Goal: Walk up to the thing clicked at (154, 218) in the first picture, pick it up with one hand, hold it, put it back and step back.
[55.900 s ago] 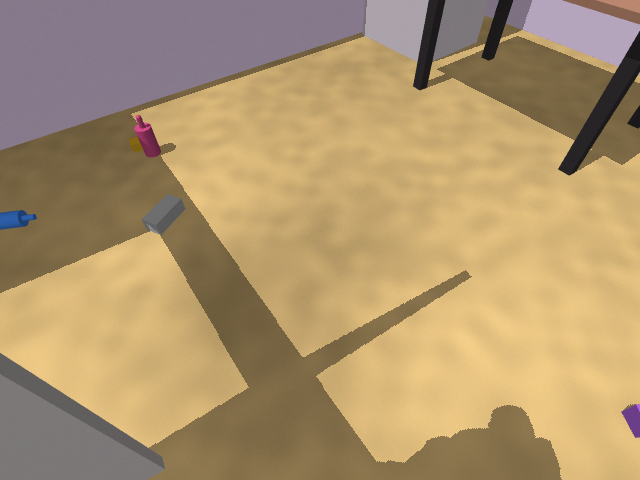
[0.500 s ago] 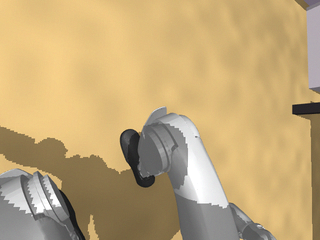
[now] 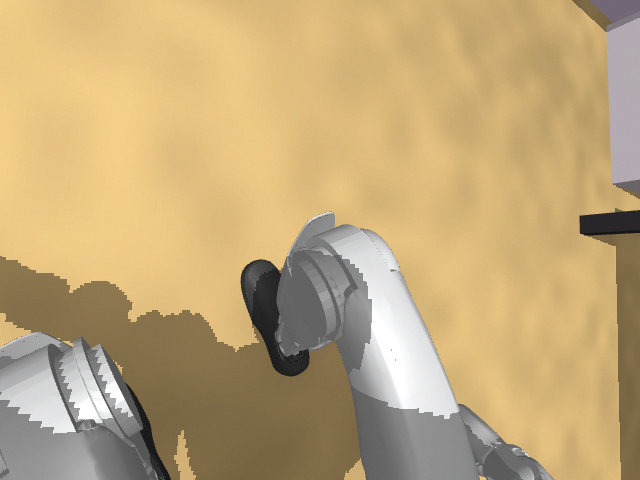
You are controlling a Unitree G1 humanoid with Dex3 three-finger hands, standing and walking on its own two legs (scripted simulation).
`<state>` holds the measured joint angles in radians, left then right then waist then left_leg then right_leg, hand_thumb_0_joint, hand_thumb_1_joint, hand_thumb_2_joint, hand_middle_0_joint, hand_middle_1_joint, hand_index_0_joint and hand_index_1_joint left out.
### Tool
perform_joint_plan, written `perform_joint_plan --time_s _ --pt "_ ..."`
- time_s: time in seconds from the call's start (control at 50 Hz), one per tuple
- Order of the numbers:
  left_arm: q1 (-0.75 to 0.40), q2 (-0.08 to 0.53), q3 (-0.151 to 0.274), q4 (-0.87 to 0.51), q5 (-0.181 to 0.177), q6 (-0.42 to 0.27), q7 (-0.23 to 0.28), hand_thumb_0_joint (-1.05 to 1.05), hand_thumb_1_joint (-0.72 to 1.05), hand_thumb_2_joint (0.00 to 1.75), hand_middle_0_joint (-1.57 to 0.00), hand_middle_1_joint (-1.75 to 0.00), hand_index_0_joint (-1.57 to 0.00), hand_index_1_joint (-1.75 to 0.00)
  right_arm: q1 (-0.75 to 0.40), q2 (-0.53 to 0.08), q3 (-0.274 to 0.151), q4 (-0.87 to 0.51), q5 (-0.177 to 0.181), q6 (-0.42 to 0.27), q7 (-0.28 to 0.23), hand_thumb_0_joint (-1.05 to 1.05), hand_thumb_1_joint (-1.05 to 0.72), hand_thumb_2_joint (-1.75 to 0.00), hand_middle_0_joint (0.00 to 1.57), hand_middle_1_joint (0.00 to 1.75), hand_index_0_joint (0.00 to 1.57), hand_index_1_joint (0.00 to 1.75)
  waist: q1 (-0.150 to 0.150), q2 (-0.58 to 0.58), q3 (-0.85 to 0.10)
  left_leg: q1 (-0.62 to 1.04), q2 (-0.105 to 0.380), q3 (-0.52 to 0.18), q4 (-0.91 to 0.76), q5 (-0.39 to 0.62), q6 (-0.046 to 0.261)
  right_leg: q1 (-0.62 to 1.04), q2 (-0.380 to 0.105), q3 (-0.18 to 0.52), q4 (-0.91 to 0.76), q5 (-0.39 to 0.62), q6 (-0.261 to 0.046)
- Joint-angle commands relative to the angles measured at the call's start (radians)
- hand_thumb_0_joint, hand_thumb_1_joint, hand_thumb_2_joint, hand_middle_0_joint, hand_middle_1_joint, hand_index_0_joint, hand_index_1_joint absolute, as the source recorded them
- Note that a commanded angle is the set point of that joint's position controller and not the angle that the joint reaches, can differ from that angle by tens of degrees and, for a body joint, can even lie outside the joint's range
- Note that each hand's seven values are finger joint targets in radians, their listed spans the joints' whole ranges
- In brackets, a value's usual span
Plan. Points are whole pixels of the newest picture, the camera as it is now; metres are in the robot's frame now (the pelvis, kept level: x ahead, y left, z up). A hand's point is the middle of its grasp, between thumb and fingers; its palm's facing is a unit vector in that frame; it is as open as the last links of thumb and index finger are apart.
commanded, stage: close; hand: left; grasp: from above
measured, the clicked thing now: out of the picture +0.51 +0.38 -0.29
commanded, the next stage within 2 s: settle in 0.34 s
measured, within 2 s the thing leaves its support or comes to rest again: leaves its support in 0.74 s
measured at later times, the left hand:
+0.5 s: hand out of the picture +0.50 +0.36 -0.24, palm faces -0.44 -0.15 -0.89, open 10.3 cm
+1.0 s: hand out of the picture +0.51 +0.39 -0.19, palm faces -0.39 -0.14 -0.91, open 10.3 cm
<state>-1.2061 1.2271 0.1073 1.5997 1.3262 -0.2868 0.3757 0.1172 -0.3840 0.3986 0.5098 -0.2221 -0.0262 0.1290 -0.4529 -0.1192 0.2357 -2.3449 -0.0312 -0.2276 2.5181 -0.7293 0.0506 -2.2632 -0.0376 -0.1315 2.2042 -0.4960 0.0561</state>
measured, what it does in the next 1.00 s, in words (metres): stands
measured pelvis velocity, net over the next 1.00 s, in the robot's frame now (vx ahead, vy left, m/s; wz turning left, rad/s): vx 0.00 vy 0.00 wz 0.02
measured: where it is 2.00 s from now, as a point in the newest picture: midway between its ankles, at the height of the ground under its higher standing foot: (215, 396)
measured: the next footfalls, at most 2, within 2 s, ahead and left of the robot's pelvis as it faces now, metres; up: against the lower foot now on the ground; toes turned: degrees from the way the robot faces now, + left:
none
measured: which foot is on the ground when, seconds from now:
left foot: down 0.00-1.00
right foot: down 0.00-1.00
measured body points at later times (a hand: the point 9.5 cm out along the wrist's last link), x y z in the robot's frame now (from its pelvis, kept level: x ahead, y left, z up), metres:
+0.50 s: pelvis +0.00 +0.00 +0.00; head +0.31 +0.13 +0.30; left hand +0.52 +0.36 -0.19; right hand +0.04 -0.26 -0.04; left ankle +0.06 +0.10 -0.29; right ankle +0.16 -0.14 -0.28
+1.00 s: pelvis +0.00 +0.00 +0.01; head +0.29 +0.14 +0.32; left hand +0.52 +0.39 -0.14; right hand +0.05 -0.28 -0.03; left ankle +0.06 +0.10 -0.29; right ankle +0.16 -0.14 -0.28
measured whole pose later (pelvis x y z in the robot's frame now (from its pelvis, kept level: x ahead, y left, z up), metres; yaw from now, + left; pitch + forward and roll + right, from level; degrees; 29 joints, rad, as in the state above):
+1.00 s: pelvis +0.00 +0.00 +0.01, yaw +1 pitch +33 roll -18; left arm -1.17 1.16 0.16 1.40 1.30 -0.24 0.24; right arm 0.17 -0.40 0.28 0.51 -0.18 0.01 0.15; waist -0.40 -0.05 0.16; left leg -2.36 -0.05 -0.21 2.48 -0.72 0.04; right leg -2.28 -0.07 -0.12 2.19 -0.51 0.04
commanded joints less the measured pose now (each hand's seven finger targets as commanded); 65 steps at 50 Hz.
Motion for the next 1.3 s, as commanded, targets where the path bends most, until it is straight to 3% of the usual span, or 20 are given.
perform_joint_plan --time_s 0.0,0.06,0.16,0.2,0.3,0.4,0.48,0.54,0.6,0.68,0.74,0.78,0.8,0.9,1.0,1.02,1.06,1.1,1.14,1.28 --pt "-0.269 0.263 0.028 -0.166 -0.013 -0.008 0.046 0.0 0.24 0.48 -0.59 -0.68 -0.64 -0.63 0.213 -0.349 -0.114 0.043 0.0 0.009 -0.021 0.0 -0.89 -0.9 0.2 0.3 0.2 0.3 -0.079 0.629 -0.662 0.568 0.063 -0.003 -0.322 0.333 -0.082 0.316 0.019 -0.108 -0.11 0.103 -0.081" --pt "-0.254 0.214 0.001 -0.137 -0.019 -0.007 0.045 0.0 0.27 0.49 -0.6 -0.68 -0.65 -0.63 0.201 -0.34 -0.108 0.045 0.0 0.007 -0.019 0.0 -0.89 -0.9 0.2 0.3 0.2 0.3 -0.091 0.598 -0.643 0.533 0.061 0.004 -0.31 0.323 -0.077 0.316 0.023 -0.108 -0.108 0.102 -0.079" --pt "-0.283 0.264 0.016 -0.172 -0.017 -0.001 0.054 0.0 0.33 0.52 -0.68 -0.64 -0.72 -0.6 0.215 -0.351 -0.122 0.065 0.003 -0.003 -0.025 0.0 -0.89 -0.9 0.2 0.3 0.2 0.3 -0.076 0.613 -0.678 0.529 0.059 0.025 -0.308 0.32 -0.07 0.345 0.025 -0.099 -0.107 0.121 -0.078" --pt "-0.235 0.223 0.0 -0.106 -0.016 0.005 0.052 0.0 0.37 0.51 -0.7 -0.65 -0.74 -0.6 0.21 -0.342 -0.113 0.056 0.006 -0.005 -0.022 0.0 -0.89 -0.9 0.2 0.3 0.2 0.3 -0.087 0.594 -0.641 0.529 0.06 0.017 -0.305 0.33 -0.074 0.322 0.025 -0.102 -0.106 0.115 -0.079" --pt "-0.25 0.264 0.023 -0.136 -0.018 0.006 0.053 0.0 0.42 0.51 -0.75 -0.62 -0.78 -0.59 0.212 -0.341 -0.113 0.058 0.006 -0.002 -0.019 0.0 -0.89 -0.9 0.2 0.3 0.2 0.3 -0.073 0.608 -0.679 0.525 0.06 0.024 -0.302 0.354 -0.073 0.367 0.022 -0.098 -0.108 0.142 -0.079" --pt "-0.226 0.236 0.011 -0.117 -0.019 0.013 0.041 0.0 0.48 0.54 -0.78 -0.65 -0.82 -0.61 0.218 -0.34 -0.11 0.052 0.004 -0.003 -0.018 0.0 -0.88 -0.89 0.2 0.3 0.2 0.3 -0.082 0.566 -0.647 0.486 0.054 0.037 -0.294 0.321 -0.064 0.372 0.024 -0.097 -0.11 0.127 -0.078" --pt "-0.218 0.24 0.02 -0.1 -0.028 0.016 0.039 0.0 0.33 0.43 -0.72 -0.6 -0.77 -0.56 0.228 -0.353 -0.12 0.046 0.006 -0.003 -0.019 0.0 -0.91 -0.9 0.2 0.3 0.2 0.3 -0.08 0.552 -0.629 0.459 0.051 0.031 -0.298 0.293 -0.064 0.361 0.019 -0.1 -0.114 0.113 -0.079" --pt "-0.26 0.262 0.042 -0.181 -0.025 0.018 0.028 0.0 0.29 0.42 -0.7 -0.58 -0.74 -0.54 0.231 -0.352 -0.123 0.044 0.008 -0.003 -0.018 0.0 -0.91 -0.9 0.2 0.3 0.2 0.3 -0.074 0.599 -0.667 0.523 0.056 0.016 -0.302 0.335 -0.075 0.333 0.013 -0.096 -0.106 0.122 -0.083" --pt "-0.275 0.282 0.053 -0.213 -0.03 0.021 0.027 0.0 0.31 0.42 -0.72 -0.56 -0.75 -0.53 0.239 -0.359 -0.148 0.039 0.013 0.001 -0.018 0.0 -0.91 -0.9 0.2 0.3 0.2 0.3 -0.065 0.608 -0.724 0.526 0.055 0.036 -0.302 0.334 -0.07 0.383 0.02 -0.093 -0.109 0.136 -0.083" --pt "-0.221 0.276 0.067 -0.195 -0.021 0.029 0.006 0.0 0.34 0.45 -0.74 -0.58 -0.78 -0.54 0.238 -0.346 -0.146 0.037 0.014 0.008 -0.014 0.0 -0.91 -0.9 0.2 0.3 0.2 0.3 -0.045 0.631 -0.712 0.538 0.053 0.03 -0.306 0.359 -0.082 0.361 0.017 -0.095 -0.108 0.134 -0.094" --pt "-0.249 0.298 0.093 -0.281 -0.023 0.035 -0.007 0.0 0.39 0.46 -0.78 -0.58 -0.81 -0.55 0.249 -0.348 -0.166 0.024 0.019 0.019 -0.012 0.0 -0.91 -0.9 0.2 0.3 0.2 0.3 -0.031 0.67 -0.777 0.569 0.05 0.045 -0.307 0.388 -0.081 0.39 0.013 -0.086 -0.111 0.164 -0.096" --pt "-0.243 0.278 0.094 -0.29 -0.034 0.039 -0.021 0.0 0.41 0.48 -0.78 -0.61 -0.82 -0.57 0.249 -0.355 -0.184 0.027 0.025 0.021 -0.011 0.0 -0.91 -0.9 0.2 0.3 0.2 0.3 -0.025 0.666 -0.769 0.56 0.045 0.051 -0.311 0.372 -0.081 0.377 0.014 -0.087 -0.117 0.151 -0.1" --pt "-0.234 0.262 0.093 -0.3 -0.032 0.04 -0.033 0.0 0.42 0.49 -0.79 -0.6 -0.83 -0.57 0.266 -0.355 -0.188 0.031 0.025 0.023 -0.007 0.0 -0.91 -0.9 0.2 0.3 0.2 0.3 -0.04 0.675 -0.754 0.571 0.046 0.05 -0.312 0.393 -0.084 0.368 0.011 -0.085 -0.117 0.161 -0.099" --pt "-0.246 0.235 0.097 -0.378 -0.039 0.047 -0.091 0.0 0.5 0.52 -0.85 -0.63 -0.88 -0.59 0.274 -0.34 -0.227 0.027 0.04 0.048 -0.002 0.0 -0.91 -0.9 0.2 0.3 0.2 0.3 -0.009 0.692 -0.816 0.592 0.037 0.058 -0.338 0.382 -0.082 0.37 0.006 -0.079 -0.135 0.143 -0.104" --pt "-0.247 0.116 0.032 -0.42 -0.06 0.05 -0.162 0.0 0.57 0.54 -0.89 -0.66 -0.93 -0.62 0.281 -0.337 -0.27 0.037 0.055 0.073 -0.006 0.0 -0.91 -0.9 0.2 0.3 0.2 0.3 -0.013 0.653 -0.793 0.588 0.026 0.056 -0.359 0.349 -0.077 0.308 0.005 -0.077 -0.152 0.107 -0.107" --pt "-0.217 0.115 0.035 -0.413 -0.063 0.056 -0.176 0.0 0.58 0.55 -0.91 -0.64 -0.94 -0.6 0.29 -0.322 -0.269 0.036 0.057 0.076 -0.005 0.0 -0.91 -0.9 0.2 0.3 0.2 0.3 -0.001 0.632 -0.8 0.587 0.024 0.069 -0.369 0.335 -0.071 0.332 0.008 -0.072 -0.159 0.1 -0.104" --pt "-0.293 0.072 0.004 -0.514 -0.081 0.045 -0.199 0.0 0.62 0.56 -0.94 -0.64 -0.98 -0.6 0.3 -0.319 -0.288 0.042 0.064 0.085 -0.007 0.0 -0.91 -0.9 0.2 0.3 0.2 0.3 0.001 0.652 -0.836 0.614 0.023 0.067 -0.389 0.34 -0.073 0.325 0.005 -0.069 -0.164 0.109 -0.104" --pt "-0.254 0.059 -0.002 -0.483 -0.085 0.047 -0.221 0.0 0.62 0.54 -0.92 -0.66 -0.97 -0.62 0.309 -0.314 -0.296 0.049 0.071 0.095 -0.006 0.0 -0.91 -0.9 0.2 0.3 0.2 0.3 0.006 0.651 -0.82 0.645 0.021 0.058 -0.4 0.36 -0.077 0.301 0.003 -0.066 -0.164 0.104 -0.107" --pt "-0.306 0.053 -0.006 -0.538 -0.086 0.036 -0.227 0.0 0.6 0.56 -0.91 -0.65 -0.95 -0.61 0.303 -0.318 -0.304 0.03 0.076 0.102 -0.01 0.0 -0.91 -0.9 0.2 0.3 0.2 0.3 0.002 0.635 -0.841 0.647 0.013 0.041 -0.414 0.359 -0.077 0.295 0.0 -0.066 -0.17 0.116 -0.107" --pt "-0.339 0.065 -0.001 -0.489 -0.057 0.041 -0.208 0.0 0.55 0.51 -0.89 -0.6 -0.93 -0.56 0.292 -0.292 -0.305 0.032 0.09 0.108 -0.023 0.0 -0.9 -0.9 0.2 0.3 0.2 0.3 0.035 0.643 -0.867 0.64 -0.005 0.069 -0.436 0.329 -0.067 0.293 0.001 -0.045 -0.171 0.115 -0.108"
